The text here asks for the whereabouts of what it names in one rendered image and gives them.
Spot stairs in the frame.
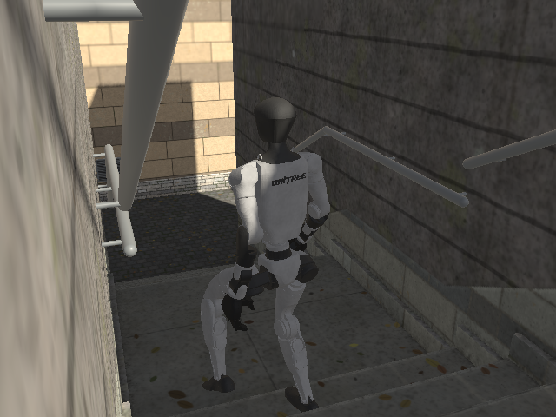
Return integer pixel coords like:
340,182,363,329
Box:
169,347,556,417
115,255,313,289

